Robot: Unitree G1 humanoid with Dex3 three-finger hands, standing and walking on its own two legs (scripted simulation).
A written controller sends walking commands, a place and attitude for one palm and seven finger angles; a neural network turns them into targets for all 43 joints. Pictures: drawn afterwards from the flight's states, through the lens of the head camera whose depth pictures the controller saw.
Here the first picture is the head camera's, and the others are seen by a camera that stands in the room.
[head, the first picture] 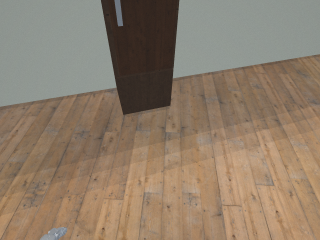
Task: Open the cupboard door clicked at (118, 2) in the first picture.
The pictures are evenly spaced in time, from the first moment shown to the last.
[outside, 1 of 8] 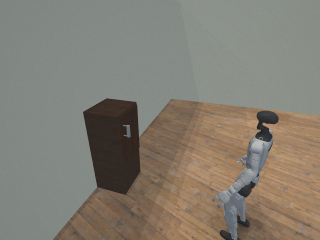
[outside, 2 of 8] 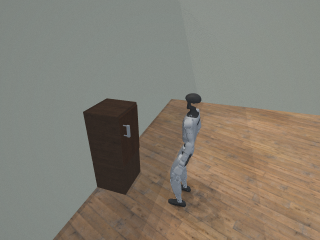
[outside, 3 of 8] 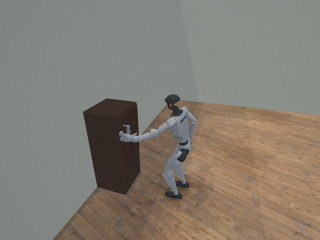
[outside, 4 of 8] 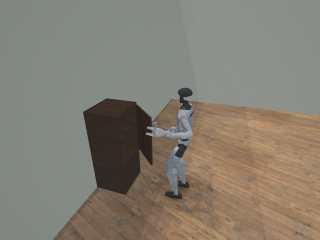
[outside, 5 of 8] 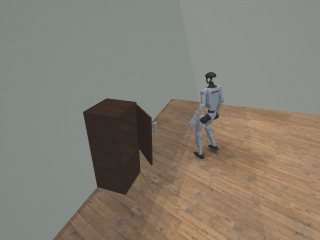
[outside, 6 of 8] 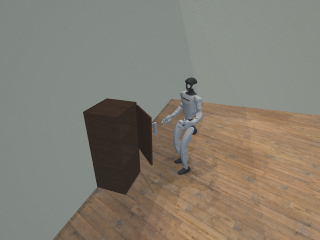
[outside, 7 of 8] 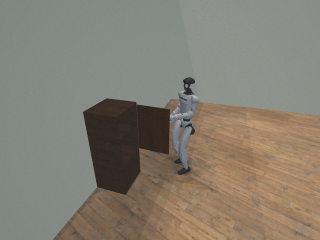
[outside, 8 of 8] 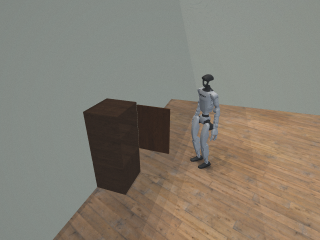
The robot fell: no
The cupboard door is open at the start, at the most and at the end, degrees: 0 90 90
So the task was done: yes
